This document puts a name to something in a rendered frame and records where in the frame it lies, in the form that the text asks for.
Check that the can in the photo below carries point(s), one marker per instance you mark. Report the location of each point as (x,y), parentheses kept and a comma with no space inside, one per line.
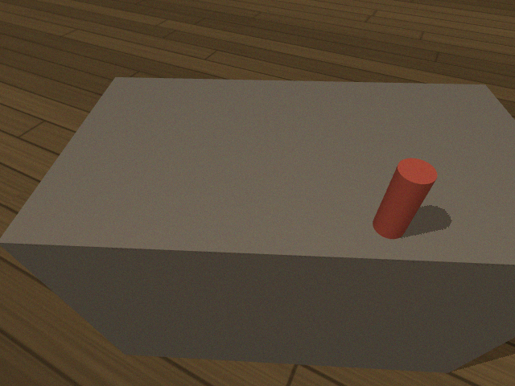
(409,186)

